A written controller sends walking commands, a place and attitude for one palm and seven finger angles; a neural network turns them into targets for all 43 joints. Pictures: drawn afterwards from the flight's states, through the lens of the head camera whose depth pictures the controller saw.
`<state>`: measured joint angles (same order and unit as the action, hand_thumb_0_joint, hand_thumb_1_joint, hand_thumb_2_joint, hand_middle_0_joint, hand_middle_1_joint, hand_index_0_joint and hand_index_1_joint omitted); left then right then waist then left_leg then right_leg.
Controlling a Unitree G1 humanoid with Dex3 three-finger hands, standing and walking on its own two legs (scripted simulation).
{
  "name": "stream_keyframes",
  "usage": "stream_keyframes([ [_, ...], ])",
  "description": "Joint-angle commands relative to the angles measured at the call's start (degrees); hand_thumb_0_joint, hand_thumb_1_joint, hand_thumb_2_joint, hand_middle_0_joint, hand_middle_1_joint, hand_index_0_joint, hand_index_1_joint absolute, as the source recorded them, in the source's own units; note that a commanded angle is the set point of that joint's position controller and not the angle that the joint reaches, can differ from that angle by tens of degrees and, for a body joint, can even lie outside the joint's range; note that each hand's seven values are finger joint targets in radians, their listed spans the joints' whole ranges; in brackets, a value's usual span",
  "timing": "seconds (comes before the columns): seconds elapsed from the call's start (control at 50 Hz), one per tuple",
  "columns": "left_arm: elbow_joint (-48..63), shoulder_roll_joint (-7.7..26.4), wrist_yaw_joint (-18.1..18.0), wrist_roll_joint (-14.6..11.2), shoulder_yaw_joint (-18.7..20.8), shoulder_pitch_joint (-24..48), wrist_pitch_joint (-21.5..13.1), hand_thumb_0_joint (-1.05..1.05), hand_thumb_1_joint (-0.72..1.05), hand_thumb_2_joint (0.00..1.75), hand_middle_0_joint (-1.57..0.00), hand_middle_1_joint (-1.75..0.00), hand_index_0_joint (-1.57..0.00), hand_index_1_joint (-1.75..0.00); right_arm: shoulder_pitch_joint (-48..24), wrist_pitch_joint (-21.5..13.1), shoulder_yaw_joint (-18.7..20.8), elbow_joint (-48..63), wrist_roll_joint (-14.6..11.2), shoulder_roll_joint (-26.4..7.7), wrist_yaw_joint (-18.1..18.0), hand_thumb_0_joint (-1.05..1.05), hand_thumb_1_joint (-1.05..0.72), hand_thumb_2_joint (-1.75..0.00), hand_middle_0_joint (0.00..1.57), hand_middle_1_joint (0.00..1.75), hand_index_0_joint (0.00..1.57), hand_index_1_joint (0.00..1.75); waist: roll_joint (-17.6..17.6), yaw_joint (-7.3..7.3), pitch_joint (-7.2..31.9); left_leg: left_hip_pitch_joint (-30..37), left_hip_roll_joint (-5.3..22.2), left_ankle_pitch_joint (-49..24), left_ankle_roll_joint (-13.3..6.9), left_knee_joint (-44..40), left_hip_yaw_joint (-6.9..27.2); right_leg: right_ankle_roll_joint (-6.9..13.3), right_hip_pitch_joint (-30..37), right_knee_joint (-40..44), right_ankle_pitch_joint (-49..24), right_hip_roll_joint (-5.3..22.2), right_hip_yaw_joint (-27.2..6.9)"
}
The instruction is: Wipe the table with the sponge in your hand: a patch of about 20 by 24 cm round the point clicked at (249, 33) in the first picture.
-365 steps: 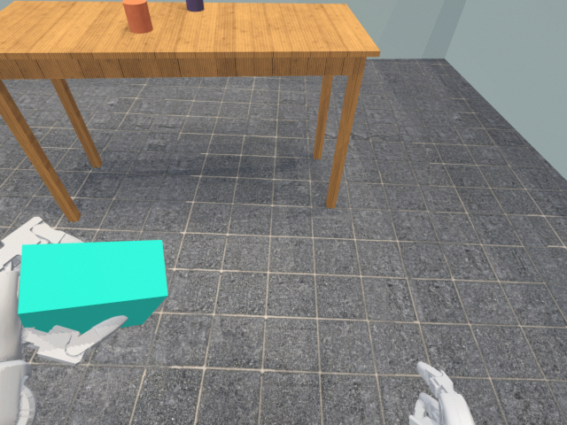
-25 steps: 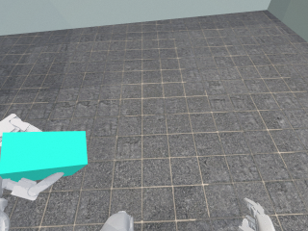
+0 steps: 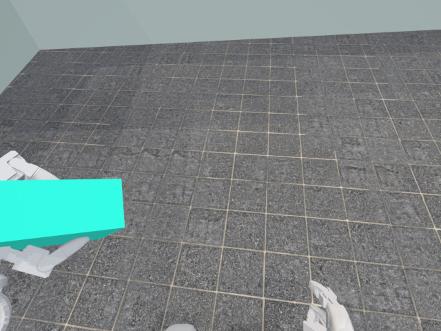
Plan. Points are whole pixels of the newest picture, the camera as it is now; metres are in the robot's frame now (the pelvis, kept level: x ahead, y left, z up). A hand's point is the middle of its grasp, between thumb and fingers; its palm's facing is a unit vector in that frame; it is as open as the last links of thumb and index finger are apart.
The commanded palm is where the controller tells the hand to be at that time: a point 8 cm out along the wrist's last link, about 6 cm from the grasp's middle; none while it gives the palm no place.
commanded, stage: walk to a spot facing it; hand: left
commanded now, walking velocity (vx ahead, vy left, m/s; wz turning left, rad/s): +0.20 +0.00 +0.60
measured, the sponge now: (77, 215) +0.22 +0.20 +0.18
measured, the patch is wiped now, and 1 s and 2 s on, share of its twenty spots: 0.00 0.00 0.00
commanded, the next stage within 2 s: turn to face it in 0.20 s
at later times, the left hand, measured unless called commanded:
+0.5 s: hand (19, 204) +0.23 +0.27 +0.19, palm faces +0.53 -0.72 -0.46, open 9.9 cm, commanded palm +0.14 +0.30 +0.20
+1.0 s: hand out of the picture +0.09 +0.22 +0.20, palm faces +0.75 -0.52 -0.41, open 9.9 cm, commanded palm +0.00 +0.24 +0.20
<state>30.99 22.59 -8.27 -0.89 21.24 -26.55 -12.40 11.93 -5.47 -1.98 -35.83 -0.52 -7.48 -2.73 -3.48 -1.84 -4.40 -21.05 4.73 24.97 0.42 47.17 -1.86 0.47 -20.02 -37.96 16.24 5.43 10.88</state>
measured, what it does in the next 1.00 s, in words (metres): steps on the spot, turning left: left foot, then right foot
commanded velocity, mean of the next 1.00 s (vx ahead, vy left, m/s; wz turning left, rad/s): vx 0.02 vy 0.00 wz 0.59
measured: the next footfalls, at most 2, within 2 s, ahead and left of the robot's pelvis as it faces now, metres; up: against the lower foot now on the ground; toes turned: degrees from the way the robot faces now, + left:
left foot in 0.36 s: +0.14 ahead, +0.14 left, +0.00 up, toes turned +18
right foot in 0.68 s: +0.13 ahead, -0.14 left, +0.00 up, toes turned +15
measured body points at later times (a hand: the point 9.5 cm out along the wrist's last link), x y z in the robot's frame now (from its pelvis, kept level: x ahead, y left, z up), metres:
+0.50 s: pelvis +0.05 -0.01 +0.00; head +0.09 +0.02 +0.45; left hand +0.19 +0.31 +0.22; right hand +0.28 -0.19 -0.07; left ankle +0.10 +0.13 -0.72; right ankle +0.07 -0.13 -0.65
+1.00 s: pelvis +0.02 -0.09 +0.02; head +0.04 -0.08 +0.47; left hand +0.04 +0.24 +0.22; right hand +0.30 -0.22 -0.05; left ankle -0.07 +0.02 -0.68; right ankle +0.09 -0.15 -0.72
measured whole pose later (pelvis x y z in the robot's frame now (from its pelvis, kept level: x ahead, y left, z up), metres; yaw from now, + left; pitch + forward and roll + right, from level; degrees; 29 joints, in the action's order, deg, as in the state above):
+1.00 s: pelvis +0.02 -0.09 +0.02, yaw +32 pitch -1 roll +3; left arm 32.4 21.3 -9.2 -2.3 18.8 -27.7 -8.3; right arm 10.9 -3.4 2.3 -32.9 0.8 -14.8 -5.4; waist 2.9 0.9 -3.1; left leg -19.4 1.9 27.4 2.9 47.1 -5.8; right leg 2.2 -15.0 -30.3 14.3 8.4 15.0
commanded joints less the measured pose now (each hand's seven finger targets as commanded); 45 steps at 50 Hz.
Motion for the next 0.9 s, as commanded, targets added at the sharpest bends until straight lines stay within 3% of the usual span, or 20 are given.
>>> stream_keyframes([
  [0.0, 6.5, 11.3, -1.3, -1.7, 8.6, 6.7, -1.5, 0.0, 0.1, 1.3, -1.2, -1.6, -1.2, -1.6, -8.2, -2.1, 4.0, 8.2, 0.0, -9.2, -0.8, 0.0, -0.9, -0.9, 0.2, 0.3, 0.2, 0.3, 16.7, 0.3, 5.1, -22.5, -0.8, 1.3, 0.8, 31.5, 3.6, 8.3, 16.8, 24.0, 1.4, 22.9, -32.0],
  [0.04, 8.4, 9.0, -1.0, -0.8, 6.7, 4.8, -2.5, 0.0, 0.1, 1.3, -1.2, -1.6, -1.2, -1.6, -8.7, -1.0, 3.4, 7.5, 0.3, -8.8, -0.5, 0.0, -0.9, -0.9, 0.2, 0.3, 0.2, 0.3, 10.5, 0.67, 4.5, -20.3, 0.4, -2.1, 2.1, 30.4, 1.8, 6.2, 14.4, 21.6, -10.7, 19.0, -16.6],
  [0.1, 11.3, 9.3, -1.7, -0.7, 6.8, 3.0, -2.8, 0.0, 0.1, 1.3, -1.2, -1.6, -1.2, -1.6, -8.2, -0.5, 4.2, 8.6, 0.5, -9.4, -0.7, 0.0, -0.9, -0.9, 0.2, 0.3, 0.2, 0.3, 10.4, 1.15, 6.1, -15.8, 0.9, -4.3, 2.3, 19.6, -1.4, 5.3, 15.2, 19.7, -20.9, 17.2, -7.0],
  [0.22, 17.7, 10.1, -3.8, -2.0, 10.0, -3.0, -1.9, 0.0, 0.1, 1.3, -1.2, -1.6, -1.2, -1.6, -5.9, 0.5, 5.2, 13.3, 0.7, -8.2, -0.7, 0.0, -0.9, -0.9, 0.2, 0.3, 0.2, 0.3, 14.1, -0.52, 10.0, -5.6, -0.9, -3.2, 1.9, -4.8, -9.5, 5.6, 17.6, 12.3, -35.2, 18.0, -1.8],
  [0.28, 18.2, 9.3, -4.2, -2.4, 9.3, -2.8, -1.5, 0.0, 0.1, 1.3, -1.2, -1.6, -1.2, -1.6, -3.1, 1.0, 6.2, 12.7, 0.6, -9.2, -1.1, 0.0, -0.9, -0.9, 0.2, 0.3, 0.2, 0.3, 9.9, 2.41, 13.4, 6.5, -4.0, -11.2, 1.8, -16.9, -10.6, 2.4, 13.6, 0.7, -33.1, 15.9, 1.1],
  [0.3, 19.9, 9.1, -4.2, -2.6, 8.8, -1.1, -2.0, 0.0, 0.1, 1.3, -1.2, -1.6, -1.2, -1.6, -2.3, 1.0, 6.3, 13.1, 0.5, -9.6, -1.2, 0.0, -0.9, -0.9, 0.2, 0.3, 0.2, 0.3, 3.4, 3.93, 16.0, 14.5, -3.1, -16.8, 0.7, -21.8, -8.2, 0.2, 9.1, -10.1, -27.5, 13.1, 2.0],
  [0.32, 20.9, 9.1, -4.0, -3.0, 9.0, -0.8, -3.3, 0.0, 0.1, 1.3, -1.2, -1.6, -1.2, -1.6, -3.1, 0.7, 6.8, 13.4, 0.6, -11.1, -1.1, 0.0, -0.9, -0.9, 0.2, 0.3, 0.2, 0.3, -11.5, 3.31, 16.0, 21.7, 8.8, -36.7, -6.0, -23.4, 9.2, -3.7, -3.9, -23.4, 2.4, 4.9, 1.6],
  [0.34, 21.7, 10.6, -3.6, -2.6, 9.6, 0.6, -4.8, 0.0, 0.1, 1.3, -1.2, -1.6, -1.2, -1.6, -2.8, -0.5, 6.9, 13.2, 0.5, -12.6, -0.5, 0.0, -0.9, -0.9, 0.2, 0.3, 0.2, 0.3, -19.5, 2.48, 16.3, 23.6, 21.3, -60.4, -14.8, -24.2, 28.9, -4.6, -13.0, -33.4, 26.3, -0.8, -3.7],
  [0.36, 12.6, 10.7, -1.9, -1.4, 9.4, -1.7, -4.1, 0.0, 0.1, 1.3, -1.2, -1.6, -1.2, -1.6, -2.5, -1.0, 6.9, 11.6, 0.2, -12.8, 0.5, 0.0, -0.9, -0.9, 0.2, 0.3, 0.2, 0.3, -11.1, 2.8, 12.7, 20.6, 21.3, -55.5, -14.8, -24.0, 27.7, -4.1, -16.6, -35.6, 22.0, 1.2, -9.0],
  [0.4, 17.8, 12.7, -1.5, -1.3, 11.3, -0.8, -4.0, 0.0, 0.1, 1.3, -1.2, -1.6, -1.2, -1.6, -3.7, -1.0, 7.7, 11.5, -0.4, -13.0, 0.7, 0.0, -0.9, -0.9, 0.2, 0.3, 0.2, 0.3, -9.8, 2.88, 14.6, 18.1, 18.0, -47.4, -14.9, -22.6, 24.0, -5.4, -16.9, -35.1, 17.6, 1.5, -10.3],
  [0.44, 22.7, 10.8, -1.1, -2.2, 10.2, -2.8, -3.9, 0.0, 0.1, 1.3, -1.2, -1.6, -1.2, -1.6, -4.3, -1.6, 7.1, 11.1, -0.6, -11.8, 1.4, 0.0, -0.9, -0.9, 0.2, 0.3, 0.2, 0.3, -11.6, 2.4, 13.5, 12.1, 12.4, -38.3, -11.6, -23.9, 15.3, -5.7, -11.5, -27.6, 11.9, 0.6, -8.3],
  [0.48, 24.9, 10.2, -0.9, -3.0, 10.1, -4.8, -3.4, 0.0, 0.1, 1.3, -1.2, -1.6, -1.2, -1.6, -4.2, -2.5, 6.3, 11.5, -0.6, -11.2, 1.7, 0.0, -0.9, -0.9, 0.2, 0.3, 0.2, 0.3, -14.1, 2.07, 13.4, 5.3, 9.4, -31.4, -9.0, -25.9, 11.5, -5.8, -3.6, -19.6, 8.7, -1.0, -6.1],
  [0.58, 17.8, 8.3, -0.8, -4.0, 8.9, -3.9, -0.9, 0.0, 0.1, 1.3, -1.2, -1.6, -1.2, -1.6, -2.6, -3.7, 5.1, 10.9, -0.5, -10.7, 0.6, 0.0, -0.9, -0.9, 0.2, 0.3, 0.2, 0.3, -10.6, 2.54, 12.4, 4.2, 9.5, -22.2, -8.5, -26.3, 14.8, -6.2, 3.3, -5.0, 10.5, -4.9, -4.3],
  [0.64, 12.2, 6.9, -0.3, -3.6, 7.1, 1.0, 0.7, 0.0, 0.1, 1.3, -1.2, -1.6, -1.2, -1.6, -3.6, -3.1, 4.6, 10.1, -0.5, -10.4, 0.2, 0.0, -0.9, -0.9, 0.2, 0.3, 0.2, 0.3, -7.0, 1.11, 11.2, 0.3, 6.6, -16.4, -6.1, -22.4, 13.5, -5.1, 11.8, 9.9, 6.1, -5.4, -4.3],
  [0.66, 10.7, 8.0, -0.3, -3.0, 7.0, 3.6, 1.2, 0.0, 0.1, 1.3, -1.2, -1.6, -1.2, -1.6, -3.9, -2.6, 4.3, 10.0, -0.9, -9.4, 0.2, 0.0, -0.9, -0.9, 0.2, 0.3, 0.2, 0.3, 1.5, 0.67, 10.2, -3.6, 3.1, -7.7, -3.7, -14.5, 10.6, -2.5, 13.8, 19.4, 1.8, 1.0, -9.9],
  [0.68, 9.5, 11.4, -0.8, -2.2, 8.1, 4.8, 2.4, 0.0, 0.1, 1.3, -1.2, -1.6, -1.2, -1.6, -4.4, -1.8, 3.6, 10.6, -0.9, -7.2, -0.1, 0.0, -0.9, -0.9, 0.2, 0.3, 0.2, 0.3, 18.5, 1.09, 8.0, -13.1, -5.4, 3.3, 1.0, 1.5, 2.1, 3.5, 14.8, 25.1, -1.8, 15.8, -27.9],
  [0.7, 9.0, 9.6, -1.1, -4.2, 6.1, 7.5, 3.2, 0.0, 0.1, 1.3, -1.2, -1.6, -1.2, -1.6, -5.2, -3.0, 4.8, 10.4, -0.9, -10.2, -0.6, 0.0, -0.9, -0.9, 0.2, 0.3, 0.2, 0.3, 23.3, 1.1, 6.0, -12.4, -5.6, 4.0, 2.3, 17.0, 3.7, 5.7, 7.1, 26.3, -4.0, 21.8, -32.5],
  [0.74, 8.0, 8.8, -0.8, -2.8, 5.6, 6.1, 2.6, 0.0, 0.1, 1.3, -1.2, -1.6, -1.2, -1.6, -7.2, -2.2, 3.3, 8.8, 0.3, -8.1, -0.9, 0.0, -0.9, -0.9, 0.2, 0.3, 0.2, 0.3, 13.1, 1.59, 4.8, -12.5, -3.8, -1.2, 3.8, 28.3, 3.5, 5.3, 4.8, 22.3, -11.3, 16.9, -20.6],
  [0.78, 9.7, 7.5, -0.6, -2.5, 3.6, 8.3, 1.4, 0.0, 0.1, 1.3, -1.2, -1.6, -1.2, -1.6, -9.3, -1.7, 2.7, 8.8, 0.0, -7.7, -1.7, 0.0, -0.9, -0.9, 0.2, 0.3, 0.2, 0.3, 11.5, 1.66, 5.4, -11.6, -3.0, -0.9, 4.4, 24.8, 1.5, 4.9, 8.4, 19.9, -21.2, 15.2, -11.2],
  [0.88, 10.7, 9.6, -2.4, -2.1, 6.7, 2.4, 0.2, 0.0, 0.1, 1.3, -1.2, -1.6, -1.2, -1.6, -8.1, -1.1, 3.9, 10.4, 1.1, -8.5, -3.0, 0.0, -0.9, -0.9, 0.2, 0.3, 0.2, 0.3, 11.8, 0.18, 9.3, -4.8, -2.8, 1.7, 3.1, 5.4, -4.0, 5.7, 14.9, 17.8, -26.6, 15.6, -7.1],
])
